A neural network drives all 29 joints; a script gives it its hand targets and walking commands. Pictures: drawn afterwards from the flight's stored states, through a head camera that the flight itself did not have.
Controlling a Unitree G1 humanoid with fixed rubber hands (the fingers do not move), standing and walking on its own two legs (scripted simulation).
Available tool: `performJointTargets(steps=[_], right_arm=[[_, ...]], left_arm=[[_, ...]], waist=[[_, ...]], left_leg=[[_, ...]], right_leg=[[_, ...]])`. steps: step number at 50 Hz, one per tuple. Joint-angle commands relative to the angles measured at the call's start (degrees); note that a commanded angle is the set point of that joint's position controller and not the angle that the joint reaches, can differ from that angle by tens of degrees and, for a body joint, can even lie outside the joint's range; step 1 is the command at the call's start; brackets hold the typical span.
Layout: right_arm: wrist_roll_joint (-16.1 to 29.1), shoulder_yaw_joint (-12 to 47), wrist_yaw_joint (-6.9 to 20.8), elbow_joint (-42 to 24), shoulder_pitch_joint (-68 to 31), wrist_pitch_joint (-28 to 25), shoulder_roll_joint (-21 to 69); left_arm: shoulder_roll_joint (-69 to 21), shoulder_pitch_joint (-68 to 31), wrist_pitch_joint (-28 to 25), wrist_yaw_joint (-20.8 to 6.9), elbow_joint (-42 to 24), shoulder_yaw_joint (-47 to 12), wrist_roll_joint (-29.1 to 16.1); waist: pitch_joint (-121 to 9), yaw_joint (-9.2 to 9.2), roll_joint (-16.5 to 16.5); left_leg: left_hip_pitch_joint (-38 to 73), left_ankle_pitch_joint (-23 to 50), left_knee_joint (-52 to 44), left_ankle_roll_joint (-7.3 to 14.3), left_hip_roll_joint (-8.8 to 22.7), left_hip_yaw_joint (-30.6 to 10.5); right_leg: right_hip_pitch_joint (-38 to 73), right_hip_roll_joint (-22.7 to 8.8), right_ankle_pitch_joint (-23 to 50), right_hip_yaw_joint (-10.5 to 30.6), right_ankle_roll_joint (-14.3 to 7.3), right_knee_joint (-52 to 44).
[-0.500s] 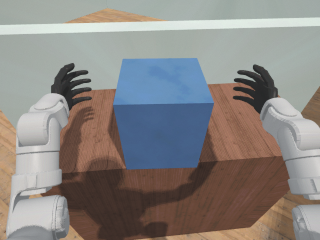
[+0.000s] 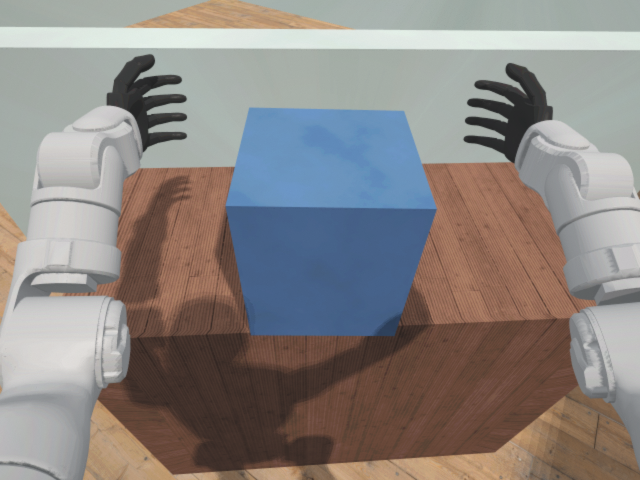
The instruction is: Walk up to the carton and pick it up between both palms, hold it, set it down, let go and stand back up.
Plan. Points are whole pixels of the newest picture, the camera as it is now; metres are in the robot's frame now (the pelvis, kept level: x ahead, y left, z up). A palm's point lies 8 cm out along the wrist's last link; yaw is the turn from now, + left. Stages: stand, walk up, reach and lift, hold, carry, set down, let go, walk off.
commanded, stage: reach and lift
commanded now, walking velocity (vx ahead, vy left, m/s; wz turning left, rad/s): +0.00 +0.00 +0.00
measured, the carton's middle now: (324, 226) +0.42 +0.00 +0.10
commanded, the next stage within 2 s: none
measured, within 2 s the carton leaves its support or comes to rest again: neither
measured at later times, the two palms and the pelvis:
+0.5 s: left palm (142, 142) +0.44 +0.22 +0.22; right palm (492, 140) +0.43 -0.20 +0.23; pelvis +0.00 +0.00 +0.00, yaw +2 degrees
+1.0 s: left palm (183, 186) +0.45 +0.19 +0.15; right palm (472, 187) +0.43 -0.19 +0.16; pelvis +0.00 +0.00 +0.00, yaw +1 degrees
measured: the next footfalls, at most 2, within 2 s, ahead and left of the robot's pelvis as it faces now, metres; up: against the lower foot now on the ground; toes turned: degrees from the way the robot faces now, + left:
none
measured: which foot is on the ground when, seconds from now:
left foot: down 0.00-1.00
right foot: down 0.00-1.00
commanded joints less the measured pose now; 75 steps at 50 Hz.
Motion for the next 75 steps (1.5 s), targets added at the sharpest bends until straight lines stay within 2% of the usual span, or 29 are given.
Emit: performJointTargets(steps=[1, 3, 6, 8, 9, 12, 13, 15, 18, 23, 24, 26, 28, 31, 33, 36, 37, 41, 42, 46, 48, 50, 52, 54, 59, 65, 69, 71, 75], right_arm=[[0.0, -3.2, 0.0, -4.4, -27.0, -3.0, -8.8], [-0.1, -4.1, -0.4, -7.0, -31.8, -3.9, -8.8], [-0.5, -2.2, 0.7, 3.6, -34.1, -3.5, -8.4], [-0.6, -4.2, -0.1, 1.2, -33.5, -5.2, -8.5], [0.4, -1.4, 0.5, 6.4, -32.8, -4.7, -6.8], [-0.4, -1.0, 0.6, 7.4, -34.9, -5.8, -6.9], [-1.6, -2.5, 0.3, 10.6, -32.9, -6.0, -8.6], [-1.0, -2.6, 0.4, 11.4, -32.5, -7.1, -8.1], [-3.2, -3.0, -0.1, 12.9, -31.5, -8.3, -5.6], [-4.7, -3.8, -0.5, 9.6, -31.1, -11.0, -4.7], [-4.0, -1.4, -0.4, 9.8, -31.5, -10.9, -2.4], [-5.4, -3.4, -0.7, 10.0, -30.9, -12.2, -3.2], [-4.5, -2.2, -0.8, 5.8, -30.7, -14.0, -3.0], [-7.4, -3.4, -1.5, 10.3, -29.2, -15.2, -2.3], [-7.0, -4.2, -1.9, 1.7, -26.5, -17.1, -2.0], [-8.2, -3.3, -2.2, 8.6, -26.7, -16.6, -1.1], [-8.5, -3.8, -2.5, 4.6, -26.4, -17.7, -0.1], [-9.3, -4.3, -2.7, 8.9, -25.6, -19.1, 0.3], [-7.9, -2.8, -3.2, 0.6, -24.1, -20.7, 1.1], [-8.1, -3.8, -3.2, 6.8, -26.8, -20.5, -0.4], [-8.5, -1.7, -3.4, 6.2, -24.7, -21.5, 1.0], [-7.8, -1.5, -3.1, 10.9, -22.5, -21.1, 1.0], [-7.2, -1.4, -3.8, 4.5, -20.7, -22.9, 1.9], [-7.6, -1.4, -3.1, 9.9, -23.3, -21.7, 0.6], [-7.4, -1.3, -3.2, 12.3, -25.6, -22.5, 4.2], [-7.8, -0.7, -4.3, 9.5, -25.4, -24.4, 5.2], [-10.8, -4.8, -5.4, 11.3, -24.8, -24.4, 6.4], [-11.5, -3.9, -6.0, 7.4, -21.8, -24.6, 6.9], [-12.9, -5.3, -6.4, 8.3, -25.5, -23.1, 10.1]], left_arm=[[9.3, -27.4, -4.2, 0.6, -4.7, 2.2, 0.4], [10.7, -31.8, -5.0, 0.7, -5.4, -0.1, -1.7], [8.4, -35.1, -7.0, 0.9, 8.9, -2.3, -1.3], [8.0, -33.8, -8.6, 1.6, 0.7, -3.9, -2.3], [7.7, -31.8, -8.2, 1.1, 9.7, -4.5, -2.6], [7.4, -32.9, -9.8, 1.1, 11.4, -5.1, -3.0], [8.7, -32.8, -10.9, 0.7, 13.8, -6.3, -2.9], [7.2, -33.3, -12.4, 1.4, 11.2, -6.0, -2.6], [6.7, -32.8, -14.7, 0.6, 17.3, -7.4, -3.4], [2.6, -31.6, -19.0, 0.5, 13.7, -9.2, -3.2], [3.5, -31.0, -19.8, 0.5, 18.8, -7.2, -2.5], [2.7, -33.1, -22.0, 1.0, 15.9, -8.1, -2.3], [2.9, -30.9, -23.1, 1.6, 15.1, -7.2, -2.3], [2.8, -30.3, -23.8, 1.9, 18.3, -5.6, -0.4], [1.0, -25.8, -24.5, 2.7, 7.3, -6.3, -0.9], [2.7, -28.7, -25.5, 2.3, 17.3, -4.0, 1.2], [1.2, -28.6, -26.1, 2.5, 10.0, -4.1, 1.5], [-0.4, -27.3, -28.4, 2.6, 14.8, -5.4, 0.7], [0.3, -24.2, -28.9, 3.1, 7.6, -4.7, 0.4], [-0.2, -27.3, -30.5, 3.1, 16.2, -6.3, -0.6], [-0.4, -23.9, -31.1, 2.9, 17.1, -4.1, 0.6], [-2.0, -21.4, -31.5, 2.4, 22.0, -4.8, 0.2], [-1.8, -21.8, -32.5, 2.6, 11.8, -4.9, -0.1], [-1.4, -23.7, -31.5, 2.9, 18.5, -3.4, 1.9], [-3.7, -25.9, -34.7, 3.1, 21.8, -7.4, -0.8], [-6.6, -25.0, -34.9, 3.4, 17.1, -4.8, 2.0], [-7.2, -24.4, -34.1, 4.8, 17.4, -2.5, 6.3], [-8.8, -19.9, -32.0, 4.9, 12.9, -1.0, 6.4], [-11.1, -25.3, -31.8, 5.8, 15.7, -1.1, 7.0]], waist=[[-24.9, 0.49, 3.4], [-28.0, -0.25, 4.2], [-20.8, 0.09, 3.5], [-27.5, -1.31, 5.2], [-22.6, 0.45, 4.8], [-22.5, 0.62, 2.9], [-21.4, -1.37, 4.3], [-24.0, -0.46, 6.2], [-20.3, -1.75, 2.9], [-23.5, -3.03, 5.3], [-21.2, 0.16, 2.5], [-22.4, -2.03, 4.9], [-25.5, 0.30, 5.6], [-22.1, -0.58, 5.4], [-29.8, -0.97, 6.0], [-26.2, 0.21, 5.1], [-28.7, -0.28, 5.8], [-28.0, -1.41, 4.9], [-33.1, 0.29, 4.8], [-27.7, -0.73, 4.8], [-28.8, 1.24, 4.0], [-24.7, 0.03, 2.3], [-31.7, -0.54, 3.9], [-25.9, 1.69, 4.7], [-24.1, -0.51, 3.6], [-29.4, -0.23, 5.2], [-29.7, 0.06, 6.7], [-30.1, 0.08, 5.0], [-24.8, 0.16, 1.6]], left_leg=[[5.6, 14.8, 0.0, -1.2, -3.2, 2.3], [4.8, 15.3, 0.9, -1.2, -3.9, 2.4], [2.1, 10.3, -0.1, -0.7, -3.2, 1.3], [6.2, 15.1, 1.0, -2.0, -3.1, 1.4], [4.7, 15.4, 1.0, -1.7, -3.2, 1.3], [4.9, 13.9, 0.2, -1.2, -2.9, 1.4], [4.3, 12.0, 0.8, -2.0, -3.3, 1.6], [7.7, 16.0, 1.2, -2.4, -3.2, 0.9], [4.9, 13.5, 1.7, -1.9, -3.4, 1.2], [7.0, 16.8, 2.0, -2.5, -3.1, 0.9], [4.7, 14.6, 1.9, -1.4, -3.6, 0.9], [4.9, 12.6, 1.3, -2.2, -3.2, 0.9], [5.6, 16.6, 2.5, -2.6, -3.2, 1.2], [5.9, 14.5, 2.3, -3.0, -2.7, 1.5], [9.5, 23.0, 4.0, -3.7, -3.2, 1.4], [5.2, 15.9, 2.8, -2.8, -3.9, 2.7], [7.2, 19.2, 3.5, -3.2, -3.8, 1.9], [6.5, 15.6, 2.9, -3.0, -2.9, 1.6], [8.0, 21.5, 4.1, -3.1, -3.5, 2.4], [4.3, 13.3, 3.2, -2.7, -3.3, 1.7], [4.3, 18.7, 4.2, -3.0, -3.4, 2.5], [4.3, 18.5, 4.1, -2.6, -3.3, 2.6], [7.8, 22.1, 5.3, -3.3, -3.7, 1.9], [5.4, 19.2, 4.5, -2.7, -3.7, 2.5], [1.8, 12.3, 3.5, -2.0, -3.3, 2.6], [5.1, 20.3, 5.4, -3.0, -3.8, 2.5], [4.8, 15.3, 4.1, -3.6, -3.4, 2.6], [7.1, 23.0, 5.7, -3.8, -3.5, 2.7], [4.6, 15.5, 3.6, -2.8, -3.1, 3.4]], right_leg=[[13.2, 2.1, 18.6, -1.2, 0.4, 2.4], [13.8, 1.7, 19.4, -1.0, 0.3, 2.4], [10.0, 2.0, 12.5, -1.9, -0.2, 2.4], [12.3, 2.3, 17.8, -1.9, -0.2, 2.3], [10.5, 2.2, 16.8, -2.2, -0.7, 2.0], [11.5, 2.3, 15.3, -2.8, -0.3, 1.2], [9.7, 2.0, 14.2, -2.5, 0.0, 1.2], [8.3, 2.5, 15.8, -3.6, -0.2, 1.4], [7.9, 2.2, 15.1, -3.2, 0.6, 1.6], [7.2, 2.8, 17.4, -4.4, 0.5, 1.8], [8.1, 2.2, 13.9, -3.5, 0.6, 1.3], [7.0, 2.2, 12.5, -3.7, 0.6, 1.6], [7.7, 2.7, 15.7, -4.3, 0.9, 2.5], [5.6, 2.4, 12.6, -4.3, 0.7, 1.5], [8.6, 3.4, 21.3, -4.7, 0.6, 3.1], [8.1, 2.3, 16.3, -3.8, 1.8, 3.0], [9.4, 2.5, 18.5, -3.8, 1.3, 3.3], [7.1, 3.0, 14.5, -4.5, 1.0, 2.7], [9.9, 3.1, 20.3, -4.0, 1.2, 3.6], [5.0, 2.3, 12.0, -3.6, 1.0, 3.1], [7.8, 3.1, 19.0, -3.8, 1.5, 4.2], [6.2, 2.8, 17.8, -3.9, 1.4, 3.6], [8.1, 3.1, 20.9, -3.4, 1.3, 3.8], [5.0, 3.2, 15.6, -3.4, 1.0, 3.3], [3.4, 2.3, 11.0, -3.1, 1.0, 3.3], [5.7, 2.9, 18.9, -3.5, 1.2, 3.9], [4.5, 3.2, 13.9, -4.0, 1.3, 2.9], [8.3, 3.0, 23.8, -4.2, 1.6, 3.6], [6.8, 3.7, 14.8, -3.9, 1.2, 2.9]])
